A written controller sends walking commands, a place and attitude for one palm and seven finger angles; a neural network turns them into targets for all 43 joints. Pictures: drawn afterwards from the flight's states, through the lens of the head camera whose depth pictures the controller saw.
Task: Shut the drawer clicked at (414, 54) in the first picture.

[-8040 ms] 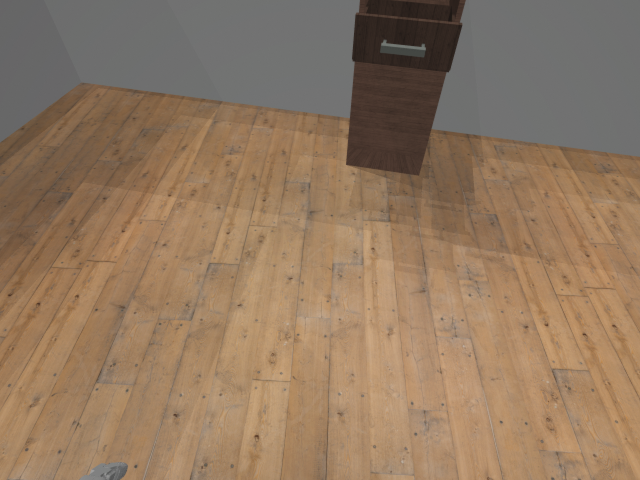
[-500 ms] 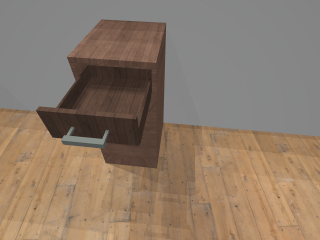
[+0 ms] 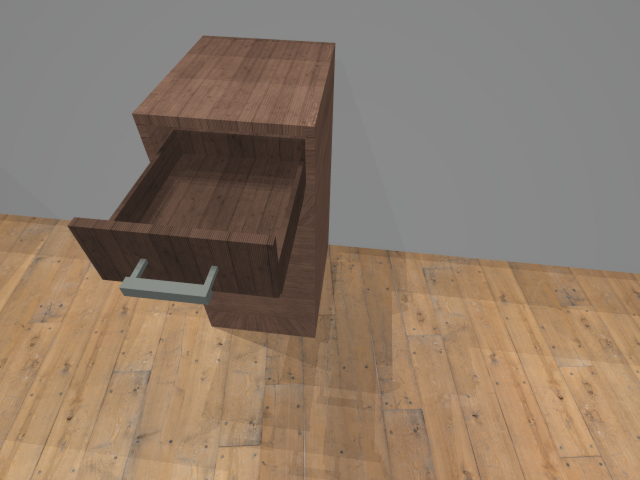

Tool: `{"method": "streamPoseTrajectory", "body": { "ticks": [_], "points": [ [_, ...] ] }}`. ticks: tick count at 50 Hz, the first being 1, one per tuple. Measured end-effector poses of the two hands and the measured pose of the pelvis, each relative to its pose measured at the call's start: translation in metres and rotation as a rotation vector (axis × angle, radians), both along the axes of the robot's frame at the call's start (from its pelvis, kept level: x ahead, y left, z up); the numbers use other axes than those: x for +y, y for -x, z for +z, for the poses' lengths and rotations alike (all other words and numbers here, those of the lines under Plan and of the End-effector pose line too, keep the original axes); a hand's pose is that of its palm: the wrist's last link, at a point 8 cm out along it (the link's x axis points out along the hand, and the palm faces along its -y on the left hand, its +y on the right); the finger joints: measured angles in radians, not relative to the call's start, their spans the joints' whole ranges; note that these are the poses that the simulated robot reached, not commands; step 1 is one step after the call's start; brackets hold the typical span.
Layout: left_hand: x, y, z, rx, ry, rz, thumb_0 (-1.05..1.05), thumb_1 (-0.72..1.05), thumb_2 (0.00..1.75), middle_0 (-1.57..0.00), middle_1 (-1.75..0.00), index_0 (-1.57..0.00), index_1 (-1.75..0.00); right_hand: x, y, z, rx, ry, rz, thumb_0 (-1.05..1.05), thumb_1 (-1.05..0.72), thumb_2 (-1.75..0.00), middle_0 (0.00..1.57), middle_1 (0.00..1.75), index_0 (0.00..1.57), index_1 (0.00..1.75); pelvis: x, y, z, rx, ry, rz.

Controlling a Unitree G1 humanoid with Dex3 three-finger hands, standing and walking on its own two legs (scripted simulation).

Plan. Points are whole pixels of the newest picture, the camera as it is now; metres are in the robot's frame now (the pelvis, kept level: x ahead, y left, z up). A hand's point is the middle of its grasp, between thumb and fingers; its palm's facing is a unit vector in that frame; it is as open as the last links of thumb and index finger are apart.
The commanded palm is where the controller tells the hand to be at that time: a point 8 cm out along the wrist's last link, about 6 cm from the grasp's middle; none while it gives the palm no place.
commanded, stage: shuffle to correct the standing spot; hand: left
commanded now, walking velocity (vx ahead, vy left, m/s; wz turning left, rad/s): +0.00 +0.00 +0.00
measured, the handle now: (172, 279) +0.41 +0.27 -0.03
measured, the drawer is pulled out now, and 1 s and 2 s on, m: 0.30 0.30 0.30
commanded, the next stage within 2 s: come to a stop and stand still in 0.66 s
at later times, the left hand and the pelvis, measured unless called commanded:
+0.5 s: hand out of the picture +0.07 +0.20 -0.18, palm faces +0.03 -0.98 -0.18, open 7.4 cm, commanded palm none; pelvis +0.08 +0.03 +0.00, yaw -2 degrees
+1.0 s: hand (139, 468) +0.18 +0.29 -0.18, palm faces +0.02 -0.96 -0.28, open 7.4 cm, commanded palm none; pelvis +0.14 +0.07 -0.02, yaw -2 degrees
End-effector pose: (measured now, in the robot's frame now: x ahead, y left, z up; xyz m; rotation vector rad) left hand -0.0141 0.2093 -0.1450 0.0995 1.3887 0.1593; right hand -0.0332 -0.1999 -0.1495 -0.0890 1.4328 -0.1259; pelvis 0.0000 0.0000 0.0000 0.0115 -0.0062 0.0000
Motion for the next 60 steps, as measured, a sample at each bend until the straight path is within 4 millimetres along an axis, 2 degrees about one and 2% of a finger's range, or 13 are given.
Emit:
{"method": "streamPoseTrajectory", "body": {
  "ticks": [11, 18, 24, 31, 34, 37, 40, 42, 45, 49, 53, 58, 60],
  "points": [
    [0.002, -0.016, 0.003, 0.026, 0.0, 0.003, 0.01, 0.91, 0.9, -0.2, -0.3, -0.2, -0.3, 0.0, -0.033, 0.002, -0.011, 0.005, 0.011, 0.01, -0.91, -0.9, 0.2, 0.29, 0.19, 0.3, 0.003, -0.026, 0.002, 0.015, 0.001, -0.011],
    [0.013, -0.039, 0.0, 0.04, 0.006, 0.005, 0.01, 0.91, 0.9, -0.2, -0.3, -0.2, -0.3, 0.004, -0.053, 0.003, -0.003, 0.021, 0.002, 0.01, -0.91, -0.9, 0.2, 0.29, 0.19, 0.3, 0.013, -0.052, -0.001, 0.022, 0.01, -0.026],
    [0.034, -0.074, -0.004, 0.029, -0.006, -0.008, 0.01, 0.91, 0.9, -0.2, -0.3, -0.2, -0.3, 0.016, -0.072, 0.004, 0.001, 0.034, -0.006, 0.01, -0.91, -0.9, 0.2, 0.29, 0.19, 0.3, 0.027, -0.078, -0.003, 0.022, -0.002, -0.032],
    [0.052, -0.137, 0.002, -0.05, -0.07, -0.033, 0.01, 0.91, 0.9, -0.2, -0.3, -0.2, -0.3, 0.028, -0.096, -0.009, 0.026, 0.001, -0.018, 0.01, -0.9, -0.9, 0.2, 0.29, 0.19, 0.3, 0.034, -0.106, -0.008, 0.021, -0.005, -0.032],
    [0.061, -0.151, 0.008, -0.105, -0.094, -0.001, 0.01, 0.91, 0.9, -0.2, -0.3, -0.2, -0.3, 0.03, -0.121, -0.007, 0.031, -0.001, 0.021, 0.01, -0.9, -0.9, 0.2, 0.29, 0.2, 0.3, 0.039, -0.113, -0.005, 0.02, -0.013, -0.004],
    [0.072, -0.151, 0.01, -0.099, -0.102, 0.02, 0.01, 0.91, 0.9, -0.2, -0.3, -0.2, -0.3, 0.027, -0.16, -0.002, -0.016, 0.026, 0.054, 0.02, -0.92, -0.9, 0.2, 0.29, 0.2, 0.3, 0.048, -0.118, -0.002, 0.019, -0.025, 0.005],
    [0.087, -0.148, 0.003, -0.048, -0.089, 0.013, 0.0, 0.91, 0.9, -0.2, -0.3, -0.2, -0.3, 0.023, -0.201, 0.004, -0.115, 0.065, 0.059, 0.02, -0.93, -0.9, 0.2, 0.29, 0.2, 0.3, 0.061, -0.127, -0.005, 0.014, -0.037, -0.005],
    [0.1, -0.149, -0.009, -0.016, -0.081, 0.004, 0.01, 0.9, 0.9, -0.2, -0.3, -0.2, -0.3, 0.022, -0.223, 0.001, -0.198, 0.102, 0.065, 0.02, -0.93, -0.9, 0.2, 0.29, 0.2, 0.3, 0.073, -0.134, -0.017, 0.012, -0.012, -0.018],
    [0.117, -0.158, -0.016, 0.006, -0.099, -0.015, 0.01, 0.91, 0.9, -0.2, -0.3, -0.2, -0.3, 0.025, -0.242, 0.003, -0.254, 0.127, 0.055, 0.01, -0.92, -0.9, 0.2, 0.29, 0.2, 0.3, 0.078, -0.138, -0.022, 0.009, -0.031, -0.029],
    [0.122, -0.18, -0.005, -0.048, -0.116, -0.04, 0.01, 0.91, 0.9, -0.2, -0.3, -0.2, -0.3, 0.033, -0.253, 0.003, -0.261, 0.104, 0.07, 0.01, -0.91, -0.9, 0.2, 0.29, 0.19, 0.3, 0.076, -0.14, -0.017, 0.01, -0.036, -0.034],
    [0.115, -0.193, 0.005, -0.091, -0.12, -0.066, 0.01, 0.91, 0.9, -0.2, -0.3, -0.2, -0.3, 0.04, -0.259, -0.002, -0.25, 0.058, 0.047, 0.01, -0.91, -0.9, 0.2, 0.29, 0.2, 0.3, 0.074, -0.147, -0.013, 0.008, -0.027, -0.028],
    [0.101, -0.206, 0.01, -0.092, -0.079, -0.085, 0.01, 0.91, 0.9, -0.2, -0.3, -0.2, -0.3, 0.055, -0.251, 0.002, -0.209, 0.021, 0.021, 0.01, -0.91, -0.9, 0.2, 0.29, 0.2, 0.3, 0.076, -0.158, -0.003, 0.012, -0.018, -0.034],
    [0.099, -0.211, 0.01, -0.09, -0.073, -0.085, 0.01, 0.92, 0.9, -0.2, -0.3, -0.2, -0.3, 0.055, -0.246, 0.004, -0.197, 0.034, 0.0, 0.0, -0.92, -0.9, 0.2, 0.29, 0.2, 0.3, 0.077, -0.161, -0.001, 0.011, -0.014, -0.04]
  ]
}}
